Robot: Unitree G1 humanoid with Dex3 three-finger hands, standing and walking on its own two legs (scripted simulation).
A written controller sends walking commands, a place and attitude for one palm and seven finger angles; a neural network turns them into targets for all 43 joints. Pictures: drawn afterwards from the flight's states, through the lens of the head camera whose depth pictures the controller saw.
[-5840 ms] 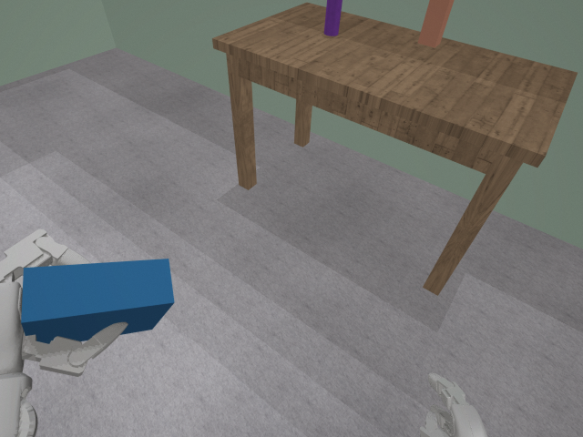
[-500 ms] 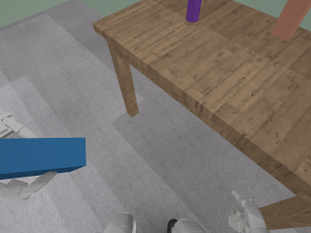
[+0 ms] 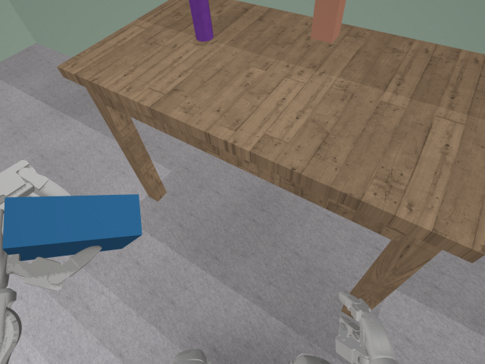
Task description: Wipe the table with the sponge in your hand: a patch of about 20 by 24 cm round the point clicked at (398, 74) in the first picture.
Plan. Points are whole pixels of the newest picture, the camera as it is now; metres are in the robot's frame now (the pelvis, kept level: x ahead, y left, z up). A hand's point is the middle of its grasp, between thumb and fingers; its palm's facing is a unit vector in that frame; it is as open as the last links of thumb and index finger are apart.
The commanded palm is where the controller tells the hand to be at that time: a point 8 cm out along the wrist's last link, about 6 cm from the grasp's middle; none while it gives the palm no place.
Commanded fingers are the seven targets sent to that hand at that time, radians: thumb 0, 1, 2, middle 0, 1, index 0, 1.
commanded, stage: turn to face it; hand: left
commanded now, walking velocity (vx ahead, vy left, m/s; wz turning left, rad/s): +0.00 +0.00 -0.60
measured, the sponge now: (94, 227) +0.24 +0.20 +0.16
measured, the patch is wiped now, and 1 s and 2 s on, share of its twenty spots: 0.00 0.00 0.00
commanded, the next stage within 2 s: take the last steps up to it in 1.42 s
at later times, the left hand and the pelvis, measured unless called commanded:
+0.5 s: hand (122, 256) +0.20 +0.14 +0.19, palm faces +0.13 -0.87 -0.48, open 9.2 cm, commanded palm +0.16 +0.19 +0.20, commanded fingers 0.00 0.10 1.30 -1.20 -1.60 -1.20 -1.60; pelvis -0.07 -0.03 +0.01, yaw -16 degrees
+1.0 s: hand (239, 284) +0.18 +0.02 +0.20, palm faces -0.15 -0.85 -0.51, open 9.2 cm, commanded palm +0.16 +0.08 +0.20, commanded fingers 0.00 0.10 1.30 -1.20 -1.60 -1.20 -1.60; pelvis -0.14 -0.06 +0.02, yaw -35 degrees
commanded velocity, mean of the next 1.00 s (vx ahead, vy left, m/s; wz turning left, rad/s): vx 0.00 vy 0.00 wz -0.59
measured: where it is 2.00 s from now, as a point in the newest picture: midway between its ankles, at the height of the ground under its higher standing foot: outside the picture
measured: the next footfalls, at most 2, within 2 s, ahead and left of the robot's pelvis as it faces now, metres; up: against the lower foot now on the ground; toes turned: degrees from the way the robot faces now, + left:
left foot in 0.42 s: -0.01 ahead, +0.13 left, +0.00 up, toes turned -10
right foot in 0.64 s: -0.05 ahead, -0.16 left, +0.00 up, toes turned -25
